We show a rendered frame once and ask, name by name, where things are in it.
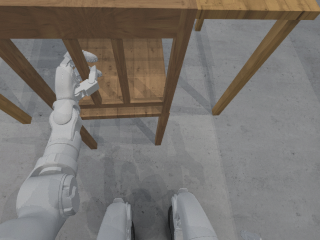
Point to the robot left hand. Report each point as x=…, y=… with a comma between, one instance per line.
x=67, y=79

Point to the right robot thigh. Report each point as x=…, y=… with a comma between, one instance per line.
x=194, y=222

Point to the table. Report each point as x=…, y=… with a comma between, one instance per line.
x=288, y=14

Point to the chair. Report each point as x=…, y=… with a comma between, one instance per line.
x=125, y=35

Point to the left robot forearm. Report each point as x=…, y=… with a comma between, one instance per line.
x=63, y=147

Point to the robot left upper arm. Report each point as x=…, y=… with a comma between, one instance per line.
x=44, y=204

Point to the robot right hand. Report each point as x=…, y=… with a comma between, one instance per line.
x=249, y=236

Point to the robot right shin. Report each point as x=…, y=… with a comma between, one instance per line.
x=178, y=234

